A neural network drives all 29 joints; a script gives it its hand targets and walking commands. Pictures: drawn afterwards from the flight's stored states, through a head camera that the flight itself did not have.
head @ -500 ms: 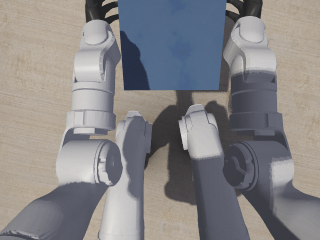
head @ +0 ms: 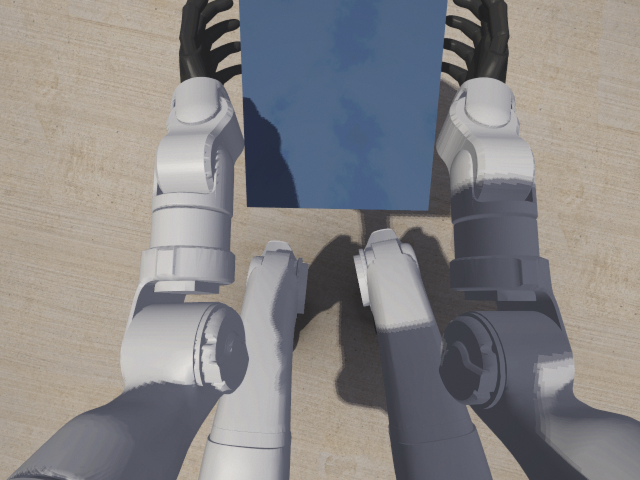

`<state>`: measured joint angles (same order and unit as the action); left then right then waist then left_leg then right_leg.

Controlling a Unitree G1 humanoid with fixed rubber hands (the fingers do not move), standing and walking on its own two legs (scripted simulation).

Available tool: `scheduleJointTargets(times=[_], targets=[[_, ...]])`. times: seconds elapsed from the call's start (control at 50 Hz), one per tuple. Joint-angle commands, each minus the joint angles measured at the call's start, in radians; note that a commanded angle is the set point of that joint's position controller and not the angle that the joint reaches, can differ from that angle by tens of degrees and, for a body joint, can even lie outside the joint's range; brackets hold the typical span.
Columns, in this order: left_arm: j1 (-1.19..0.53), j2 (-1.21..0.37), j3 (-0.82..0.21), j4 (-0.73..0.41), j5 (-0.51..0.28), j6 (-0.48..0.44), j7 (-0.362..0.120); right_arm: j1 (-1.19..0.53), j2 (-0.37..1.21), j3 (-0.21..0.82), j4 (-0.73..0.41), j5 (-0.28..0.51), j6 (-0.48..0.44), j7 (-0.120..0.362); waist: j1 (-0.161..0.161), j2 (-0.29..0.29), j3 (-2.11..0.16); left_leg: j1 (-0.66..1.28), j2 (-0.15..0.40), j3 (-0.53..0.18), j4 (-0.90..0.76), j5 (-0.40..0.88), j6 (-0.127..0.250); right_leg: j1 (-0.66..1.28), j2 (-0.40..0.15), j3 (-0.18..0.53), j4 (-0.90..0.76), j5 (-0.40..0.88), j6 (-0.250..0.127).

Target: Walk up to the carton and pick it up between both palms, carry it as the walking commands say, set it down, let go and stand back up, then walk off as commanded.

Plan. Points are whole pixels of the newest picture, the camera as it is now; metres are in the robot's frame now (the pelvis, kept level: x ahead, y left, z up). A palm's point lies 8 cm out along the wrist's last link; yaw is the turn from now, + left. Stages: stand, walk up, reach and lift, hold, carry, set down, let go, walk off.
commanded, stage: reach and lift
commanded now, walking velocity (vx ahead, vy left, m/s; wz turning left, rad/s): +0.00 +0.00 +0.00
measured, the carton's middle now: (339, 79) +0.53 -0.03 -0.15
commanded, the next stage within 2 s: none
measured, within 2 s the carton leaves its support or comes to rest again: neither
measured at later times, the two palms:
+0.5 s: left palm (175, 76) +0.48 +0.11 +0.01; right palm (525, 79) +0.46 -0.16 +0.01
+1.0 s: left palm (122, 43) +0.46 +0.10 +0.10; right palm (625, 52) +0.44 -0.17 +0.10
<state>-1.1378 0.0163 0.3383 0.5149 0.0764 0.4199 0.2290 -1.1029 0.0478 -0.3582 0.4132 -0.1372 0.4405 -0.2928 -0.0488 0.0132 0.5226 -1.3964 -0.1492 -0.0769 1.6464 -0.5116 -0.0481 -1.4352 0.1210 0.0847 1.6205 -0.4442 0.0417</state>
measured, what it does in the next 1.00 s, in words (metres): rises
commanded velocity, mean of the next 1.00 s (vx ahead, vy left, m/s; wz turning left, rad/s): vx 0.00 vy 0.00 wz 0.00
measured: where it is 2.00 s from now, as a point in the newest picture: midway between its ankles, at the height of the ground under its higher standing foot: (333, 320)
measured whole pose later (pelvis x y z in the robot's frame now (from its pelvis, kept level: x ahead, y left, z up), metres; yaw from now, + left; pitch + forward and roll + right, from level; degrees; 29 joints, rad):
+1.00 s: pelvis +0.03 -0.01 +0.12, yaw +0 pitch +12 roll +1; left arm -0.81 -0.09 0.36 0.63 0.18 0.41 0.19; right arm -0.76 0.15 -0.36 0.50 -0.22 0.44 -0.27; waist -0.05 0.02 0.18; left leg -0.96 -0.12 -0.12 1.13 -0.38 -0.04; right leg -1.00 0.11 0.11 1.12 -0.32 0.01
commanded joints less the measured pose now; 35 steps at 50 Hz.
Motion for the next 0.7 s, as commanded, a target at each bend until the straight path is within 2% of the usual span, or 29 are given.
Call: scheduleJointTargets(times=[0.0, 0.04, 0.06, 0.08, 0.14, 0.16, 0.18, 0.2, 0.22, 0.24, 0.26, 0.3, 0.32, 0.34, 0.36, 0.38, 0.4, 0.42, 0.44, 0.46, 0.48, 0.5, 0.52, 0.54, 0.58, 0.6, 0.62, 0.66, 0.68], targets=[[-0.686, -1.095, -0.693, -0.114, -0.195, -0.018, -0.347, -0.606, 1.011, 0.755, -0.092, 0.213, -0.005, 0.421, 0.000, 0.003, -2.427, 0.550, -0.052, 0.118, -0.256, 0.229, 0.021, 0.798, 0.050, -0.147, -0.235, 0.247, -0.004], [-0.655, -1.105, -0.678, -0.021, -0.138, -0.015, -0.341, -0.548, 1.013, 0.692, 0.058, 0.179, -0.020, 0.435, 0.011, 0.074, -2.216, 0.518, -0.044, 0.105, -0.253, 0.132, 0.024, 0.608, 0.045, -0.144, -0.238, 0.117, -0.036], [-0.694, -1.107, -0.684, -0.125, -0.176, -0.030, -0.347, -0.650, 1.068, 0.726, -0.044, 0.207, -0.018, 0.436, 0.021, 0.013, -2.356, 0.620, -0.053, 0.109, -0.261, 0.168, 0.029, 0.713, 0.052, -0.148, -0.260, 0.143, -0.022], [-0.728, -1.153, -0.762, -0.276, -0.213, -0.026, -0.340, -0.649, 1.073, 0.767, -0.164, 0.246, -0.017, 0.429, -0.017, 0.057, -2.553, 0.772, -0.042, 0.086, -0.285, 0.281, 0.014, 0.837, 0.063, -0.147, -0.256, 0.274, -0.024], [-0.720, -1.133, -0.700, -0.103, -0.176, -0.016, -0.345, -0.611, 1.019, 0.690, 0.001, 0.188, -0.006, 0.429, -0.044, 0.032, -2.285, 0.608, -0.033, 0.094, -0.285, 0.131, 0.032, 0.685, 0.042, -0.131, -0.292, 0.127, -0.025], [-0.647, -1.205, -0.792, -0.219, -0.201, -0.022, -0.340, -0.588, 1.110, 0.794, -0.125, 0.235, -0.013, 0.423, -0.006, 0.048, -2.493, 0.795, -0.041, 0.078, -0.320, 0.310, 0.028, 0.822, 0.062, -0.152, -0.287, 0.293, -0.006], [-0.691, -1.112, -0.740, -0.221, -0.204, -0.034, -0.341, -0.578, 1.064, 0.738, -0.060, 0.210, -0.006, 0.425, -0.056, -0.021, -2.396, 0.692, -0.040, 0.069, -0.309, 0.292, 0.022, 0.781, 0.043, -0.152, -0.277, 0.287, 0.004], [-0.695, -1.120, -0.752, -0.207, -0.199, -0.027, -0.340, -0.556, 1.093, 0.767, -0.025, 0.227, -0.004, 0.425, -0.008, 0.018, -2.355, 0.659, -0.046, 0.087, -0.333, 0.248, 0.019, 0.822, 0.053, -0.134, -0.309, 0.261, -0.003], [-0.634, -1.090, -0.653, -0.037, -0.154, -0.024, -0.350, -0.567, 1.046, 0.692, 0.042, 0.179, -0.005, 0.428, -0.025, -0.026, -2.148, 0.531, -0.042, 0.106, -0.338, 0.121, 0.027, 0.748, 0.036, -0.123, -0.344, 0.121, -0.007], [-0.628, -1.148, -0.710, -0.127, -0.152, -0.033, -0.352, -0.667, 1.129, 0.793, -0.138, 0.238, -0.020, 0.420, 0.025, 0.010, -2.412, 0.686, -0.040, 0.117, -0.326, 0.215, 0.045, 0.925, 0.057, -0.087, -0.351, 0.226, 0.000], [-0.551, -1.118, -0.681, -0.057, -0.155, -0.025, -0.352, -0.613, 1.032, 0.757, -0.125, 0.202, -0.021, 0.415, 0.014, -0.030, -2.321, 0.614, -0.055, 0.104, -0.340, 0.238, 0.039, 0.900, 0.047, -0.103, -0.341, 0.267, 0.000], [-0.616, -1.093, -0.615, 0.030, -0.116, -0.030, -0.362, -0.622, 1.004, 0.700, 0.007, 0.163, -0.018, 0.428, 0.004, -0.019, -2.119, 0.515, -0.029, 0.097, -0.387, 0.024, 0.047, 0.785, 0.039, -0.113, -0.368, 0.044, -0.003], [-0.545, -1.151, -0.621, 0.017, -0.121, -0.035, -0.358, -0.609, 1.085, 0.736, 0.016, 0.181, -0.015, 0.430, -0.004, -0.043, -2.156, 0.611, -0.016, 0.091, -0.393, 0.080, 0.047, 0.798, 0.026, -0.114, -0.398, 0.057, -0.005], [-0.582, -1.128, -0.665, -0.104, -0.148, -0.043, -0.361, -0.573, 1.115, 0.789, -0.071, 0.222, -0.010, 0.434, 0.047, -0.056, -2.329, 0.701, -0.038, 0.096, -0.391, 0.192, 0.049, 0.914, 0.037, -0.099, -0.416, 0.117, -0.008], [-0.665, -1.068, -0.613, -0.071, -0.115, -0.035, -0.365, -0.536, 1.058, 0.682, 0.107, 0.159, 0.007, 0.441, 0.010, -0.017, -2.112, 0.602, -0.028, 0.079, -0.426, 0.070, 0.043, 0.813, 0.035, -0.109, -0.422, 0.025, -0.012], [-0.708, -1.128, -0.724, -0.181, -0.171, -0.049, -0.370, -0.515, 1.140, 0.741, -0.008, 0.191, -0.004, 0.439, -0.008, 0.008, -2.332, 0.730, -0.028, 0.085, -0.426, 0.150, 0.030, 0.936, 0.050, -0.100, -0.419, 0.131, -0.024], [-0.697, -1.051, -0.630, -0.043, -0.120, -0.038, -0.374, -0.572, 1.072, 0.662, 0.125, 0.169, -0.002, 0.449, 0.024, 0.013, -2.083, 0.601, -0.023, 0.075, -0.446, 0.027, 0.042, 0.750, 0.024, -0.099, -0.417, 0.017, -0.014], [-0.731, -1.094, -0.604, 0.053, -0.110, -0.038, -0.386, -0.596, 1.033, 0.609, 0.176, 0.143, -0.013, 0.453, -0.020, 0.047, -1.974, 0.545, -0.011, 0.069, -0.457, -0.092, 0.043, 0.738, 0.025, -0.091, -0.443, -0.103, -0.024], [-0.741, -1.179, -0.758, -0.306, -0.223, -0.054, -0.379, -0.693, 1.162, 0.800, -0.202, 0.258, -0.022, 0.437, 0.026, 0.010, -2.582, 0.900, -0.037, 0.083, -0.447, 0.180, 0.040, 1.121, 0.042, -0.057, -0.478, 0.088, -0.025], [-0.630, -1.075, -0.626, -0.009, -0.112, -0.022, -0.377, -0.563, 1.059, 0.696, 0.061, 0.162, 0.009, 0.438, 0.009, 0.003, -2.143, 0.668, -0.019, 0.055, -0.480, 0.096, 0.035, 0.835, 0.033, -0.100, -0.441, 0.059, -0.005], [-0.641, -1.119, -0.612, -0.005, -0.119, -0.040, -0.378, -0.540, 1.112, 0.677, 0.066, 0.148, -0.010, 0.440, -0.017, -0.016, -2.059, 0.665, -0.020, 0.066, -0.484, 0.068, 0.033, 0.834, 0.034, -0.110, -0.449, 0.031, -0.007], [-0.741, -1.108, -0.665, -0.160, -0.168, -0.056, -0.389, -0.658, 1.138, 0.753, -0.044, 0.210, -0.015, 0.450, 0.047, -0.005, -2.323, 0.771, -0.020, 0.077, -0.500, 0.071, 0.052, 0.953, 0.012, -0.042, -0.515, -0.016, -0.013], [-0.641, -1.104, -0.573, 0.096, -0.110, -0.030, -0.388, -0.633, 1.079, 0.690, 0.119, 0.166, -0.005, 0.453, 0.015, -0.018, -2.017, 0.601, -0.002, 0.077, -0.515, -0.024, 0.038, 0.829, 0.005, -0.059, -0.522, -0.111, -0.011], [-0.670, -1.171, -0.685, -0.176, -0.187, -0.044, -0.383, -0.637, 1.155, 0.776, -0.128, 0.226, -0.009, 0.444, 0.014, -0.009, -2.395, 0.870, -0.018, 0.057, -0.526, 0.154, 0.043, 1.043, 0.027, -0.087, -0.508, 0.085, -0.011], [-0.590, -1.161, -0.651, -0.035, -0.144, -0.018, -0.390, -0.529, 1.128, 0.767, 0.001, 0.191, -0.005, 0.452, 0.007, -0.013, -2.208, 0.774, -0.012, 0.064, -0.526, 0.142, 0.033, 0.962, 0.023, -0.079, -0.495, 0.076, -0.009], [-0.617, -1.159, -0.630, 0.062, -0.139, -0.025, -0.402, -0.610, 1.031, 0.680, 0.075, 0.185, -0.023, 0.472, -0.015, 0.083, -2.060, 0.717, 0.001, 0.046, -0.543, 0.040, 0.036, 0.795, 0.005, -0.080, -0.517, -0.009, -0.021], [-0.618, -1.222, -0.702, -0.081, -0.162, -0.051, -0.409, -0.527, 1.114, 0.718, -0.033, 0.156, -0.028, 0.466, -0.035, -0.016, -2.304, 0.822, -0.011, 0.057, -0.519, 0.197, 0.044, 0.994, 0.038, -0.081, -0.521, 0.175, -0.019], [-0.613, -1.120, -0.651, -0.122, -0.164, -0.044, -0.408, -0.525, 1.132, 0.750, -0.075, 0.189, -0.010, 0.449, -0.021, -0.100, -2.327, 0.809, -0.030, 0.062, -0.501, 0.231, 0.034, 1.123, 0.022, -0.043, -0.543, 0.178, -0.005], [-0.620, -1.153, -0.687, -0.095, -0.160, -0.028, -0.411, -0.573, 1.159, 0.825, -0.101, 0.239, -0.006, 0.453, 0.040, -0.021, -2.335, 0.858, -0.022, 0.057, -0.544, 0.227, 0.045, 1.113, 0.015, -0.053, -0.530, 0.174, 0.010]])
